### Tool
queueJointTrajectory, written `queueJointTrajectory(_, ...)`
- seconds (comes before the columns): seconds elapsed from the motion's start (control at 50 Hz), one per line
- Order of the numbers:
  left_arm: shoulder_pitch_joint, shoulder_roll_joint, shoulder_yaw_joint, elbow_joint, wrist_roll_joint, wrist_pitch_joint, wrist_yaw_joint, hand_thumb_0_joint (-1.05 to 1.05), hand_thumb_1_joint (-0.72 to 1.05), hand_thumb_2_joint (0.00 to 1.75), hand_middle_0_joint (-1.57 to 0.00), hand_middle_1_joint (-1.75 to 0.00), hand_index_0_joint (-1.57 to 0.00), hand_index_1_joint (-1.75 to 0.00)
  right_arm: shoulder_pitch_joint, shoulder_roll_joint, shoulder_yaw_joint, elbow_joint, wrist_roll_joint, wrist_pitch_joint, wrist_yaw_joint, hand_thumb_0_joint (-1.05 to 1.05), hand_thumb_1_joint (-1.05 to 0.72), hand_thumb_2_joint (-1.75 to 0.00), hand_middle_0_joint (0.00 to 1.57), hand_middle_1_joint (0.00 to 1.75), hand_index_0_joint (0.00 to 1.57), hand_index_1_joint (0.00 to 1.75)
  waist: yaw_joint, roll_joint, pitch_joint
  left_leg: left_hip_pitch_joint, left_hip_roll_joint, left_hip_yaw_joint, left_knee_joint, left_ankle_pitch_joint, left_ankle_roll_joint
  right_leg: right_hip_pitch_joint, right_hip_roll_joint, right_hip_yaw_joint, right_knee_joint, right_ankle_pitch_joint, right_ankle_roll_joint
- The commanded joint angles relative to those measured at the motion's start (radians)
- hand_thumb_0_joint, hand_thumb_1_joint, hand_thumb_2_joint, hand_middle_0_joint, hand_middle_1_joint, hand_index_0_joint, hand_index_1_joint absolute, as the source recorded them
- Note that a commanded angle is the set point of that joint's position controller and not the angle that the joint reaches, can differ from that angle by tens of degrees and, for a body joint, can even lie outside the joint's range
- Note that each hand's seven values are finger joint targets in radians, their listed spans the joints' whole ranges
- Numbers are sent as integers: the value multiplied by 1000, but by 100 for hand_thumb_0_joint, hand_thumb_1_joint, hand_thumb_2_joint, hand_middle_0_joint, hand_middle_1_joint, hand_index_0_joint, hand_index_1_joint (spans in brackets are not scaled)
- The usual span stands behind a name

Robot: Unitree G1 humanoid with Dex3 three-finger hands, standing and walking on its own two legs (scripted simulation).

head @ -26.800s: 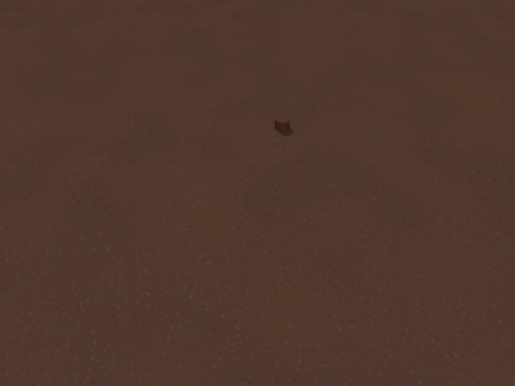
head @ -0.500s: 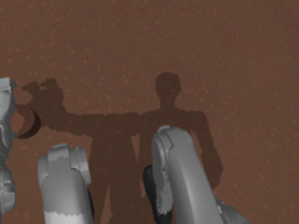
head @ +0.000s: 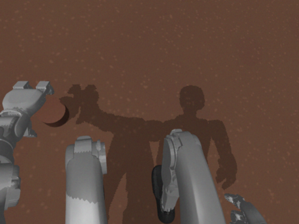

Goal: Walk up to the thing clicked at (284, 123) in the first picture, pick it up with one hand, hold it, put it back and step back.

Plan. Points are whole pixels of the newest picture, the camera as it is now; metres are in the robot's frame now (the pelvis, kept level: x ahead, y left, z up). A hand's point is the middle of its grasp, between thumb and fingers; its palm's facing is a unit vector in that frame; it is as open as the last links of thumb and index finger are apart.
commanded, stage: withdraw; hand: left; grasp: from above
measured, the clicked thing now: (53, 112) +0.46 +0.29 -0.31
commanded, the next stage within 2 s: home in 0.16 s
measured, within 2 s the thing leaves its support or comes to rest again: neither
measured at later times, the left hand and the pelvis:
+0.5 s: hand (13, 98) +0.43 +0.33 -0.10, palm faces -0.42 -0.12 -0.90, open 12.7 cm; pelvis +0.01 +0.01 +0.03, yaw +0 degrees
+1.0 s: hand out of the picture +0.26 +0.25 +0.12, palm faces -0.14 -0.82 -0.55, open 7.5 cm; pelvis +0.02 +0.01 +0.21, yaw +5 degrees
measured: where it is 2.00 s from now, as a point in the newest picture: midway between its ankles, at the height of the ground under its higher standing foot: (130, 210)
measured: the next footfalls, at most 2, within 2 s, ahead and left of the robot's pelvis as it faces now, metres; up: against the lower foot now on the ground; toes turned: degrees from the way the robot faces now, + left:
none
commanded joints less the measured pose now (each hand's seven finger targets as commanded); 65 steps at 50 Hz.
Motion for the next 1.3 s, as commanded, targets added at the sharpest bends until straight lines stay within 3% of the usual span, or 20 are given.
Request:
queueJointTrajectory(0.0, -374, 218, 68, -41, 72, -27, 208, 0, -51, 100, -7, -103, -7, -102, 123, -188, -57, -18, -39, -9, -9, 0, -89, -90, 20, 30, 20, 30, -48, 324, -554, 462, -27, 103, -228, 40, 32, 178, 42, -71, -203, 50, -64)
queueJointTrajectory(0.08, -444, 274, 115, -69, 105, 46, 326, 0, -52, 99, -7, -102, -7, -101, 135, -208, -86, 11, -59, -23, -7, 0, -89, -90, 20, 30, 20, 30, -43, 453, -663, 551, -24, 98, -242, 47, 20, 121, 31, -95, -146, 69, -60)
queueJointTrajectory(0.14, -504, 296, 137, -89, 96, 130, 371, 0, -52, 99, -7, -101, -7, -100, 138, -205, -108, 19, -61, -44, 4, 0, -90, -90, 20, 30, 20, 30, -42, 512, -725, 595, -19, 96, -251, 29, 17, 84, 27, -87, -133, 63, -64)
queueJointTrajectory(0.2, -466, 303, 147, -41, 60, 206, 357, 0, -52, 99, -7, -100, -8, -100, 147, -204, -107, 23, -54, -54, 21, 0, -90, -90, 20, 30, 20, 30, -30, 473, -717, 548, -17, 100, -257, 20, 27, 88, 20, -82, -156, 68, -62)
queueJointTrajectory(0.24, -392, 283, 125, -7, 33, 243, 310, 0, -52, 99, -7, -100, -7, -100, 167, -200, -106, 24, -41, -57, 27, 0, -90, -90, 20, 30, 20, 30, -18, 440, -724, 529, -21, 108, -262, 33, 36, 132, 24, -73, -186, 82, -63)
queueJointTrajectory(0.28, -350, 280, 121, -44, -7, 270, 250, 0, -36, 88, -23, -84, -21, -84, 188, -195, -115, 22, -26, -56, 27, 0, -88, -89, 20, 30, 20, 30, 10, 410, -763, 531, -23, 107, -283, 44, 43, 189, 27, -65, -215, 90, -65)
queueJointTrajectory(0.32, -279, 241, 103, -67, -65, 288, 179, 0, -21, 91, -24, -68, -22, -68, 212, -181, -119, 17, -11, -56, 30, 0, -88, -89, 20, 30, 20, 30, 14, 341, -759, 514, -29, 113, -288, 79, 54, 278, 30, -56, -249, 120, -59)
queueJointTrajectory(0.34, -270, 296, 152, -153, -97, 287, 148, 0, -19, 88, -24, -63, -21, -65, 195, -195, -130, -32, -2, -57, 29, 0, -88, -90, 20, 30, 20, 30, 23, 291, -801, 512, -29, 114, -294, 112, 61, 352, 30, -53, -267, 150, -53)
queueJointTrajectory(0.38, -96, 211, 127, -157, -169, 296, 66, 0, -7, 89, -23, -60, -21, -62, 200, -184, -135, -61, 23, -52, 28, 0, -89, -90, 20, 30, 20, 30, 27, 212, -775, 502, -32, 113, -323, 158, 65, 441, 30, -49, -298, 195, -45)
queueJointTrajectory(0.4, -29, 123, 75, -185, -208, 300, 16, 0, -1, 89, -23, -58, -21, -59, 212, -176, -137, -56, 37, -46, 29, 0, -89, -90, 20, 30, 20, 30, 15, 167, -741, 497, -31, 106, -349, 141, 67, 451, 34, -50, -322, 185, -42)
queueJointTrajectory(0.42, -9, 85, 41, -293, -252, 300, -29, 0, 7, 82, -21, -50, -20, -51, 240, -160, -142, -34, 53, -38, 25, 0, -89, -90, 20, 30, 20, 30, 22, 162, -744, 513, -28, 99, -376, 124, 67, 460, 35, -46, -348, 174, -42)
queueJointTrajectory(0.46, 64, 132, 83, -541, -342, 303, -101, 0, 23, 81, -20, -41, -19, -42, 236, -165, -156, -82, 75, -29, 12, 0, -89, -90, 20, 30, 20, 30, 61, 173, -816, 578, -25, 99, -412, 161, 66, 547, 30, -26, -395, 214, -40)
queueJointTrajectory(0.52, 277, 51, 61, -765, -481, 319, -178, 0, 47, 90, -21, -39, -20, -39, 189, -158, -158, -140, 90, -24, -16, 0, -90, -90, 20, 30, 20, 30, 74, 110, -744, 600, -18, 101, -467, 158, 63, 587, 33, -12, -470, 210, -42)
queueJointTrajectory(0.58, 233, 92, 135, -1011, -571, 313, -195, 0, 71, 87, -19, -29, -19, -29, 157, -127, -163, -160, 107, -21, -48, 0, -90, -90, 20, 30, 20, 30, 98, 164, -754, 666, -10, 99, -527, 159, 58, 647, 25, 14, -528, 205, -49)
queueJointTrajectory(0.62, 278, 34, 119, -1010, -597, 319, -194, 0, 87, 90, -20, -30, -20, -30, 127, -113, -164, -165, 116, -23, -63, 0, -90, -90, 20, 30, 20, 30, 90, 177, -705, 725, -4, 84, -567, 152, 52, 610, 21, 20, -550, 188, -54)
queueJointTrajectory(0.66, 336, 37, 150, -1027, -601, 333, -174, 0, 90, 90, -20, -30, -20, -30, 104, -110, -161, -172, 124, -23, -78, 0, -90, -90, 20, 30, 20, 30, 117, 222, -701, 790, -2, 78, -623, 146, 44, 618, 17, 27, -571, 171, -58)
queueJointTrajectory(0.72, 457, -66, 102, -1074, -657, 375, -165, 0, 90, 90, -20, -30, -20, -30, 75, -99, -158, -198, 134, -28, -91, 0, -90, -90, 20, 30, 20, 30, 123, 229, -644, 862, 3, 70, -735, 61, 42, 667, 14, 24, -642, 111, -53)
queueJointTrajectory(0.78, 580, -158, 47, -1132, -762, 441, -200, 0, 90, 90, -20, -30, -20, -30, 34, -103, -155, -226, 144, -48, -112, 0, -90, -90, 20, 30, 20, 30, 111, 210, -571, 939, 10, 43, -844, -17, 41, 713, 13, 17, -719, 66, -44)
queueJointTrajectory(0.96, 795, -204, 48, -1372, -1023, 584, -222, 0, 90, 90, -20, -30, -20, -30, -15, -53, -109, -312, 162, -107, -179, 0, -90, -90, 20, 30, 20, 30, 84, 152, -458, 1094, -3, 56, -1025, -48, 49, 956, 17, 47, -965, 26, -38)
queueJointTrajectory(1.28, 1223, -376, 64, -1601, -1297, 790, -202, 0, 90, 90, -20, -30, -20, -30, 116, 15, -51, -371, 159, -187, -299, 0, -90, -90, 20, 30, 20, 30, 104, 124, -308, 1517, -5, 70, -1373, 324, 32, 1441, 20, 26, -1344, 327, -28)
